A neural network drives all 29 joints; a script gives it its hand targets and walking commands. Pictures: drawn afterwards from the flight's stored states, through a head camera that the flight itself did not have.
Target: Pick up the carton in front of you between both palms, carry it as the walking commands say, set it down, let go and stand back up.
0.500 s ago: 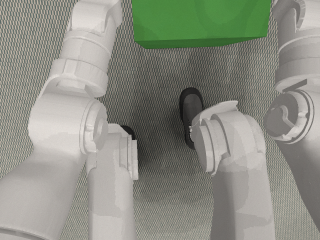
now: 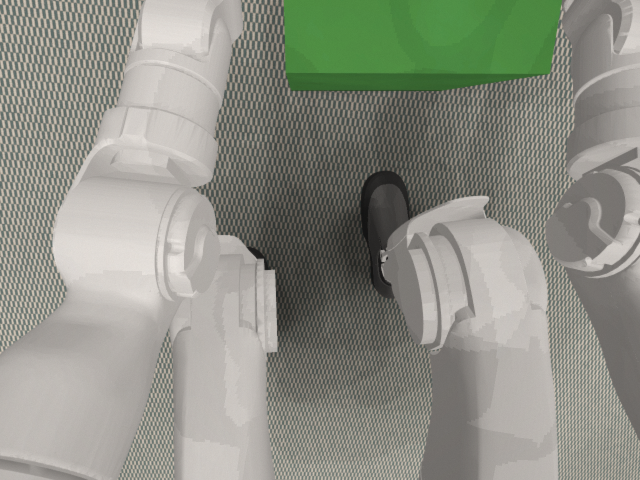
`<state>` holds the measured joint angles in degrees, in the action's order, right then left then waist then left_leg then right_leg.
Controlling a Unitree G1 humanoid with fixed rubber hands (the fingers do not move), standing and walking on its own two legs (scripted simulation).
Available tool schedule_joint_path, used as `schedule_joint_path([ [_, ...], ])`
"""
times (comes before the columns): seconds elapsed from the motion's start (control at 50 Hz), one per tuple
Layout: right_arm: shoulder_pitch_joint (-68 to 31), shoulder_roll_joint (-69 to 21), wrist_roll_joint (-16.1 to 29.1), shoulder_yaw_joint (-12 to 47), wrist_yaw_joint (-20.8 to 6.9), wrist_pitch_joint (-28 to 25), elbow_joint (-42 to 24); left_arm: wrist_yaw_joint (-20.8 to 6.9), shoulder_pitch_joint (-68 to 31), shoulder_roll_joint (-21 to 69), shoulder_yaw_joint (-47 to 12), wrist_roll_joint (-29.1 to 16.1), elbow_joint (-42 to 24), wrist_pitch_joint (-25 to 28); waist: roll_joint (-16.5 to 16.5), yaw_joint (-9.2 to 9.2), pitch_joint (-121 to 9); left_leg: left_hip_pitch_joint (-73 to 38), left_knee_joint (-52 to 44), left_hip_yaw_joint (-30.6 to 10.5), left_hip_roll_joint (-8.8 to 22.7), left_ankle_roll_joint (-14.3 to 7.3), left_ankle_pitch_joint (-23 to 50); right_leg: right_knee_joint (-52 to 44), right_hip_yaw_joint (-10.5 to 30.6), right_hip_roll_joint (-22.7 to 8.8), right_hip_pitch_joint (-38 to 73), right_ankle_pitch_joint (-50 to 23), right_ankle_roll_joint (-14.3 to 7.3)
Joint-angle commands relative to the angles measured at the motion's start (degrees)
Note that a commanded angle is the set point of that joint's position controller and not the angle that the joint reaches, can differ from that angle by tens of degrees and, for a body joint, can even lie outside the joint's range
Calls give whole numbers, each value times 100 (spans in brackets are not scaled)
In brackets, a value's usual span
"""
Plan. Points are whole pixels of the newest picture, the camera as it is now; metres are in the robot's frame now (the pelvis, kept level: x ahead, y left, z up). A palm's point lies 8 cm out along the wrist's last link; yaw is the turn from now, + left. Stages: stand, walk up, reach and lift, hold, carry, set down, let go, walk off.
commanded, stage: set down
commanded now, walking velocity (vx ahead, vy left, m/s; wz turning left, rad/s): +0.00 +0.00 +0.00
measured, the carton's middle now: out of the picture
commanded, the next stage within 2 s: let go in 1.52 s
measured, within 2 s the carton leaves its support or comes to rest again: neither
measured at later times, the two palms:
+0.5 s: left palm out of the picture +0.58 +0.03 -0.18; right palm out of the picture +0.49 -0.34 -0.18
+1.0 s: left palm out of the picture +0.60 +0.01 -0.02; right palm out of the picture +0.50 -0.36 -0.02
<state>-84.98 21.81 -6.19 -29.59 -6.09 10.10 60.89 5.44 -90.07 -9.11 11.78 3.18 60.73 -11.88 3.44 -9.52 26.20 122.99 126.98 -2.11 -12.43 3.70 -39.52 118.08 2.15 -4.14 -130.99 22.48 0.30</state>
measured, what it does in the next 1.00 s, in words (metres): rises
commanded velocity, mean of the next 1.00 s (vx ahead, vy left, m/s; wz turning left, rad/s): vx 0.00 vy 0.00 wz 0.00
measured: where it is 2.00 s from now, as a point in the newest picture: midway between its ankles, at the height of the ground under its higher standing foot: (317, 291)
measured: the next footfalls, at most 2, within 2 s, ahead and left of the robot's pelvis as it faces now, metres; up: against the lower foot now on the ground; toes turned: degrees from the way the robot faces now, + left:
none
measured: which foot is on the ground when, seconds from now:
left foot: down 0.00-1.00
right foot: down 0.00-1.00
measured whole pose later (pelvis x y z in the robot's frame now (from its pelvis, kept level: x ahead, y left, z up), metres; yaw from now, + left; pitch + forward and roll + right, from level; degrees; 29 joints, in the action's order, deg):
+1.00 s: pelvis +0.01 -0.01 +0.10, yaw -1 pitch +44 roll +5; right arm -78.1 23.9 1.5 -21.3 -1.3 11.0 55.2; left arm 8.0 -83.8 -14.3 12.5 -0.7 55.6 -14.6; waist 3.4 -8.4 8.3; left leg 114.0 105.4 0.3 -5.7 2.6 -35.7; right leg 98.7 3.7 -0.1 -123.6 19.0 0.0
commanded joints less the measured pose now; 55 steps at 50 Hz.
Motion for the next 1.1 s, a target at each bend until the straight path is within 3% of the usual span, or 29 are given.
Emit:
schedule_joint_path([
  [0.0, -2026, -2949, 143, 1158, -927, 164, 307, -761, -2154, 2933, -869, -151, -404, 197, 632, -426, -4635, -473, -1376, 325, 152, -249, 632, -391, -96, 513, 3288, -835, -237],
  [0.02, -1844, -2897, 114, 956, -893, 133, 534, -743, -2270, 2855, -937, -157, -407, 211, 869, -446, -4664, -468, -1345, 404, 127, -222, 551, -367, -101, 509, 3294, -767, -268],
  [0.06, -1817, -2485, 56, 857, -855, 75, 556, -711, -2162, 2585, -846, -187, -146, 189, 636, -531, -4451, -517, -1425, 353, 167, -258, 570, -412, -156, 477, 3270, -743, -216],
  [0.16, -1110, 485, 134, 93, -70, -535, 691, 11, -1845, -446, -788, -414, -427, 418, 642, -640, -4682, -1071, -1479, 315, 375, -47, 796, -325, -250, 350, 3534, -865, -91],
  [0.22, -1250, 1488, 574, 167, 346, -866, 1034, 250, -1790, -1019, -1042, -868, -108, 406, 740, -730, -5083, -1419, -1394, 245, 502, 34, 1152, -182, -279, 267, 3901, -1279, -95],
  [0.24, -1748, 1712, 575, 315, 434, -971, 622, 234, -2046, -1045, -1004, -908, -264, 412, 444, -754, -5314, -1086, -1245, 206, 533, 15, 1281, -190, -221, 261, 4098, -1568, -120],
  [0.26, -1926, 1919, 653, 295, 516, -1044, 467, 228, -1891, -960, -1105, -981, -143, 408, 538, -717, -5638, -1163, -1208, 254, 526, 68, 1422, -173, -154, 278, 4334, -1811, -148],
  [0.28, -1660, 1668, 825, 498, 494, -1079, 670, 202, -2124, -1061, -1233, -1186, -488, 452, 329, -804, -5707, -1169, -1240, 236, 558, 49, 1483, -151, -188, 203, 4435, -2089, -151],
  [0.3, -1770, 1900, 828, 399, 477, -1139, 591, 163, -2123, -1025, -1293, -1209, -399, 462, 524, -922, -5617, -1118, -1204, 236, 621, -2, 1631, -149, -207, 195, 4149, -2060, -181],
  [0.32, -1865, 1766, 982, 651, 460, -1133, 667, 132, -1933, -783, -1337, -1272, -162, 409, 320, -777, -5882, -1166, -1230, 222, 588, -31, 1565, -186, -197, 188, 4457, -2143, -163],
  [0.36, -1637, 1900, 1157, 663, 423, -1125, 795, 108, -1777, -1080, -1393, -1321, -89, 401, 401, -873, -6035, -1171, -1185, 359, 615, 31, 1351, -216, -217, 178, 4555, -2118, -146],
  [0.4, -1576, 1774, 1313, 867, 377, -1056, 826, 126, -1860, -938, -1523, -1365, -519, 372, 373, -695, -6254, -1037, -1324, 446, 598, 90, 1217, -283, -213, 160, 4871, -2258, -151],
  [0.42, -1517, 1735, 1310, 892, 360, -1020, 763, 127, -1834, -1029, -1399, -1395, -560, 388, 392, -806, -6270, -949, -1246, 493, 616, 64, 1266, -308, -124, 137, 4894, -2345, -146],
  [0.46, -1567, 1675, 1415, 962, 345, -931, 601, 180, -1695, -1058, -1314, -1278, -619, 288, 252, -587, -6675, -1001, -1400, 534, 612, 40, 1015, -355, -164, 138, 5228, -2202, -78],
  [0.6, -1615, 1790, 1193, 779, 496, -635, -685, 388, -1794, -1177, -858, -1053, -1793, 84, 306, -724, -8154, -1726, -1741, 766, 447, 88, 1048, -782, -392, 293, 5995, -2264, -7],
  [0.62, -1780, 1862, 1303, 877, 522, -526, -940, 462, -1912, -1412, -730, -926, -2168, 42, 267, -471, -8975, -2069, -1809, 808, 449, 61, 1136, -795, -335, 304, 6513, -2371, 18],
  [0.64, -1676, 1951, 1153, 787, 557, -442, -844, 476, -1744, -1232, -732, -932, -2037, -73, -6, -781, -8946, -1930, -1882, 875, 406, 58, 884, -990, -458, 357, 6611, -2140, 35],
  [0.66, -1612, 1646, 1287, 941, 573, -319, -940, 514, -1818, -1399, -590, -820, -2078, -146, 50, -473, -8942, -1902, -2020, 949, 420, 48, 873, -1027, -409, 377, 6844, -2226, 37],
  [0.68, -1534, 1745, 1161, 910, 591, -209, -1133, 495, -1562, -1011, -664, -913, -2005, -247, -56, -631, -8885, -1944, -2180, 929, 367, 10, 792, -1291, -484, 444, 6654, -1976, 79],
  [0.74, -1314, 1405, 1089, 863, 574, -10, -1113, 449, -1326, -1115, -305, -613, -1680, -353, -108, -325, -8454, -1684, -2562, 908, 386, -77, 474, -1578, -484, 471, 6422, -1541, 149],
  [0.76, -1372, 1334, 1042, 836, 570, 3, -1339, 410, -1248, -1091, -312, -702, -1465, -369, -200, -442, -8500, -1762, -2558, 905, 404, -84, 449, -1667, -520, 485, 6448, -1431, 151],
  [0.78, -1162, 1341, 970, 933, 536, 34, -919, 429, -1216, -1289, -135, -536, -1531, -341, -259, -142, -8241, -1663, -2708, 943, 351, -57, 529, -1757, -468, 487, 6444, -1458, 137],
  [0.8, -1171, 1222, 982, 893, 502, 28, -1123, 393, -1037, -1016, -173, -617, -1318, -352, -271, -248, -8040, -1617, -2851, 878, 349, -74, 546, -1893, -538, 491, 6237, -1441, 181],
  [0.82, -1023, 1017, 918, 1001, 445, 29, -897, 339, -962, -1111, -89, -559, -1056, -329, -550, -136, -7726, -1394, -2941, 860, 372, -138, 501, -1907, -539, 490, 6042, -1372, 203],
  [0.84, -1033, 871, 1003, 966, 444, 47, -915, 348, -921, -1168, 51, -351, -997, -286, -416, -6, -7658, -1248, -2919, 942, 376, -107, 552, -2017, -445, 496, 6212, -1431, 226],
  [0.86, -779, 886, 835, 874, 403, 11, -806, 297, -857, -1092, 80, -395, -1138, -246, -603, -138, -7824, -1234, -3001, 825, 374, -105, 511, -2001, -521, 519, 6298, -1430, 203],
  [0.88, -1015, 959, 822, 884, 476, -36, -1285, 292, -781, -1010, 143, -393, -1042, -219, -585, -100, -7799, -1111, -3083, 894, 355, -131, 573, -2211, -411, 496, 6459, -1473, 234],
  [0.9, -890, 982, 765, 917, 469, -1, -899, 247, -710, -1033, 139, -410, -718, -221, -699, -54, -7694, -993, -3210, 898, 348, -119, 525, -2320, -405, 526, 6467, -1467, 274],
  [1.08, -386, 1082, 734, 703, 396, 168, -1685, 208, -438, -927, -58, -525, -1512, -341, -384, -269, -8779, -1984, -4075, 797, 356, -59, 885, -3042, -522, 604, 7382, -2157, 204],
])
